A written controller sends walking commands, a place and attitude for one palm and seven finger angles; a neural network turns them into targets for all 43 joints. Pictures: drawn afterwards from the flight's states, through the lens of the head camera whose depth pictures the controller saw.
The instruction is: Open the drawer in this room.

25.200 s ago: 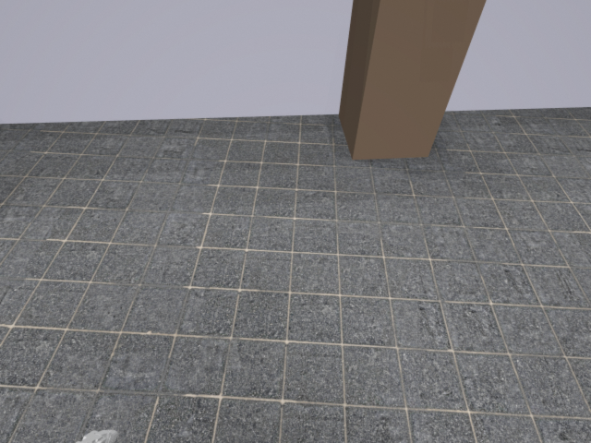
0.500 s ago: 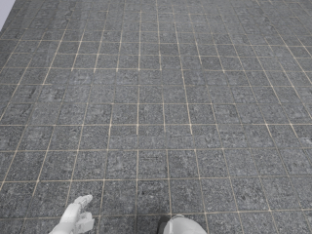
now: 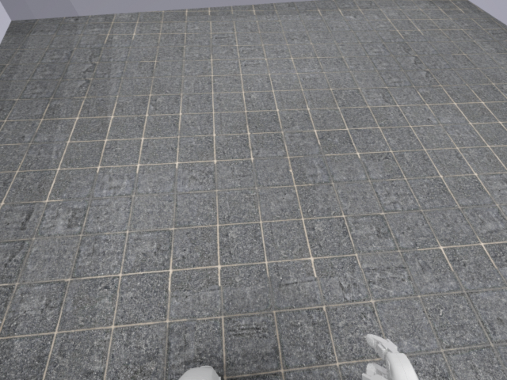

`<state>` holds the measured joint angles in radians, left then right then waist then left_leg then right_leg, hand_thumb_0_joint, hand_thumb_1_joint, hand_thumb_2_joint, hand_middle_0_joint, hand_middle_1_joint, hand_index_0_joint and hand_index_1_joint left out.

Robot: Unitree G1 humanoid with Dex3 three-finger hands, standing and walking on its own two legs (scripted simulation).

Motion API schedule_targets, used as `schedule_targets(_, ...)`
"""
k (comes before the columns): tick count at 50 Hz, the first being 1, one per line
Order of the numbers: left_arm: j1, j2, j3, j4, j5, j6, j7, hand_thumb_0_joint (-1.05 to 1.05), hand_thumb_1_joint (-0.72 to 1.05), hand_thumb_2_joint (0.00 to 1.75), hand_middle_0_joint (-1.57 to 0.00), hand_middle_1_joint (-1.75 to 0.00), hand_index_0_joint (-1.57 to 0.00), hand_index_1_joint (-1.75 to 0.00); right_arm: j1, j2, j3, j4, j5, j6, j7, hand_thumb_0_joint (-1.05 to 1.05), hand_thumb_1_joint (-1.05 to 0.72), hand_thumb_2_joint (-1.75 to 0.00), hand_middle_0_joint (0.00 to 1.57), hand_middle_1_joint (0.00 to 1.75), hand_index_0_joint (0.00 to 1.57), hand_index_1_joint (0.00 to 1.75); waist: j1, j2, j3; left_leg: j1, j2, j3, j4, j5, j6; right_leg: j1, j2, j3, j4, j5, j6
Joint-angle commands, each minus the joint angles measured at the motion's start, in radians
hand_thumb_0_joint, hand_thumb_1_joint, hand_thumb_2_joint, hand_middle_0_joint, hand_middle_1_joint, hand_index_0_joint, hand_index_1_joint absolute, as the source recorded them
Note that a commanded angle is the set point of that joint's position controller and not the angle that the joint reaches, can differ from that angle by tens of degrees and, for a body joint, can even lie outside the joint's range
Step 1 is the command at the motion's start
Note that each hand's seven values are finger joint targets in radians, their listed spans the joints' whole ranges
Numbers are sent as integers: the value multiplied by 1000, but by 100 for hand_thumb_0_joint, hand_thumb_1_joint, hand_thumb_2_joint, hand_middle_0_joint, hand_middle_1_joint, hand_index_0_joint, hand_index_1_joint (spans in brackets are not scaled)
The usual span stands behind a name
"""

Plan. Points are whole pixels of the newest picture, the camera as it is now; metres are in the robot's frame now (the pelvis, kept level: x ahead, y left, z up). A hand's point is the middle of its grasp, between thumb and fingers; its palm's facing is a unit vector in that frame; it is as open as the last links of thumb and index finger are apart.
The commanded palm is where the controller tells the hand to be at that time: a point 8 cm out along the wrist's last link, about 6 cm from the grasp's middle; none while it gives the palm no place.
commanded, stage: walk to a spot facing it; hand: left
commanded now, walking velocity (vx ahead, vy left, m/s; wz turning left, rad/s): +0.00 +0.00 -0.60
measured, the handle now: out of the picture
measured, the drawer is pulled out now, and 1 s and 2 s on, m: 0.00 0.00 0.00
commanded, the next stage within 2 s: turn to face it in 0.24 s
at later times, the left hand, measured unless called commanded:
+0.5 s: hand (221, 263) +0.35 +0.12 -0.15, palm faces -0.31 -0.92 -0.26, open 7.3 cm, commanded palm none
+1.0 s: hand (158, 306) +0.25 +0.23 -0.17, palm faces +0.06 -0.97 -0.23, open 7.4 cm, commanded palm none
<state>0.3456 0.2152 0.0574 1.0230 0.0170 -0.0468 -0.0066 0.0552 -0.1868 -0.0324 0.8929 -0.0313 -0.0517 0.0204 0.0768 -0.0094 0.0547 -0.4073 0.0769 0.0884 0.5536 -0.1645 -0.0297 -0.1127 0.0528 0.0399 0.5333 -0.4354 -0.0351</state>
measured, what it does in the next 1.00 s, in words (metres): walks ahead: right foot, then left foot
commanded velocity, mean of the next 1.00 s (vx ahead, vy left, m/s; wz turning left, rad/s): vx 0.00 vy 0.00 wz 0.23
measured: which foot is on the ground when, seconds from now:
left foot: down 0.00-0.42, up 0.44-0.78, down 0.80-1.00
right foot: down 0.00-0.00, up 0.02-0.40, down 0.42-0.80, up 0.82-1.00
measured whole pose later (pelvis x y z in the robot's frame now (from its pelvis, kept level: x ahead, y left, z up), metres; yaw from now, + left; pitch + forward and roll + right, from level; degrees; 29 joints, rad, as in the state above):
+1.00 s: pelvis +0.18 +0.01 +0.01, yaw +1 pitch +1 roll -2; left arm 0.17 0.26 0.09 0.99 0.02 0.06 0.02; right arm 0.23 -0.19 -0.05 0.95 -0.02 0.00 -0.01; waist -0.01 -0.04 0.07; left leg -0.30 0.00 0.09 0.52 -0.25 0.07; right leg -0.51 -0.09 -0.04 1.16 -0.39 0.09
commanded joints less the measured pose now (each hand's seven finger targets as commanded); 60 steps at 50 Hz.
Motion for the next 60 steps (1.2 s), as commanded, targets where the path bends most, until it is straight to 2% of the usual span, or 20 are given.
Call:
schedule_targets(1,-19,99,25,-85,-13,-19,3,0,90,90,-20,-30,-20,-30,383,-279,-66,40,1,-13,-37,0,-90,-90,20,30,20,30,-186,255,-305,673,484,-426,-158,411,212,-522,-51,8,749,-173,24)
schedule_targets(3,-125,90,32,-95,-6,-6,-10,0,90,90,-20,-30,-20,-30,282,-182,-43,22,3,-14,-42,0,-90,-90,20,30,20,30,-150,154,-107,444,398,-275,-191,451,185,-551,-125,-2,816,-41,45)
schedule_targets(7,-89,34,34,-90,1,47,-27,0,90,90,-20,-30,-20,-30,208,-137,-34,25,5,-17,-47,0,-90,-90,20,30,20,30,-79,160,-71,313,290,6,-206,545,125,-460,-147,-67,672,52,73)
schedule_targets(16,-250,19,33,-168,8,70,-31,0,90,90,-20,-30,-20,-30,241,-172,-71,46,2,16,-41,0,-90,-90,20,30,20,30,-110,195,-31,327,280,150,-142,516,106,-361,-110,-173,253,152,69)
schedule_targets(19,-119,50,26,-131,12,42,-14,0,90,90,-20,-30,-20,-30,244,-183,-69,60,8,25,-38,0,-90,-90,20,30,20,30,-39,151,-111,320,249,148,70,601,62,-118,-73,-183,-1,288,38)
schedule_targets(20,-20,119,34,-95,20,26,0,0,90,90,-20,-30,-20,-30,273,-147,-57,67,16,26,-32,0,-90,-90,20,30,20,30,3,10,-175,162,198,163,243,419,19,121,-158,-105,-57,589,16)
schedule_targets(21,74,223,51,-57,20,9,16,0,90,90,-20,-30,-20,-30,274,-67,-31,47,29,27,-31,0,-90,-90,20,30,20,30,37,-253,-280,-99,37,150,519,-351,-29,336,-456,222,-17,1132,-114)
schedule_targets(22,67,229,32,-47,-8,8,20,0,90,90,-20,-30,-20,-30,254,-72,-24,39,39,47,-44,0,-90,-90,20,30,20,30,20,-157,-296,-42,33,-33,577,-513,-22,226,-506,160,-45,1239,-183)
schedule_targets(23,-20,220,27,-62,-4,6,25,0,90,90,-20,-30,-20,-30,277,-61,-19,55,36,58,-45,0,-90,-90,20,30,20,30,-17,-216,-285,-36,33,-89,599,-490,-18,158,-480,157,-90,1035,-181)
schedule_targets(26,-224,139,0,-106,-1,19,40,0,90,90,-20,-30,-20,-30,301,-66,-15,113,26,74,-37,0,-90,-90,20,30,20,30,-82,-109,-130,-13,47,-78,546,-353,-26,-21,-408,-16,-141,785,-126)
schedule_targets(34,-226,150,21,-112,6,36,46,0,90,90,-20,-30,-20,-30,238,-46,-28,74,24,88,-11,0,-90,-90,20,30,20,30,-74,-159,-56,0,24,10,345,-289,-30,-81,-423,-144,-159,565,-100)
schedule_targets(38,-214,148,37,-118,1,46,44,0,90,90,-20,-30,-20,-30,266,-57,-43,57,17,80,-3,0,-90,-90,20,30,20,30,-101,-111,-74,118,11,54,68,-98,-17,-109,-400,-213,-23,428,-30)
schedule_targets(39,-201,124,36,-122,-4,53,41,0,90,90,-20,-30,-20,-30,301,-94,-53,57,15,72,-1,0,-90,-90,20,30,20,30,-120,12,-95,212,44,-8,-48,32,4,-182,-361,-234,92,304,11)
schedule_targets(40,-186,64,30,-148,-9,62,35,0,90,90,-20,-30,-20,-30,338,-190,-76,38,7,64,-3,0,-90,-90,20,30,20,30,-137,327,-93,279,260,-339,-174,293,101,-373,-223,-281,309,-47,97)
schedule_targets(41,-248,42,17,-191,-3,67,36,0,90,90,-20,-30,-20,-30,378,-244,-87,40,2,65,-14,0,-90,-90,20,30,20,30,-173,348,-83,259,396,-497,-257,417,217,-451,-161,-193,526,-261,117)
schedule_targets(43,-286,50,27,-175,1,71,37,0,90,90,-20,-30,-20,-30,324,-219,-80,42,4,59,-35,0,-90,-90,20,30,20,30,-149,252,-88,253,314,-456,-229,359,198,-517,-166,-53,676,-118,102)
schedule_targets(45,-237,61,35,-139,1,66,23,0,90,90,-20,-30,-20,-30,236,-174,-62,15,8,47,-40,0,-90,-90,20,30,20,30,-101,153,-95,287,221,-306,-205,416,156,-514,-169,-45,684,28,115)
schedule_targets(47,-191,77,37,-117,-2,70,23,0,90,90,-20,-30,-20,-30,218,-182,-62,8,12,41,-40,0,-90,-90,20,30,20,30,-92,130,-139,324,190,-248,-199,458,153,-478,-166,-41,670,65,127)
schedule_targets(51,-190,95,36,-118,-4,75,27,0,90,90,-20,-30,-20,-30,234,-200,-69,10,15,43,-38,0,-90,-90,20,30,20,30,-100,83,-144,379,182,-279,-204,481,169,-486,-158,-32,626,79,147)
schedule_targets(60,-252,118,27,-168,-8,77,29,0,90,90,-20,-30,-20,-30,204,-243,-89,-5,9,69,-23,0,-90,-90,20,30,20,30,-125,152,-90,289,159,-428,-228,205,206,-412,-126,-26,412,7,142)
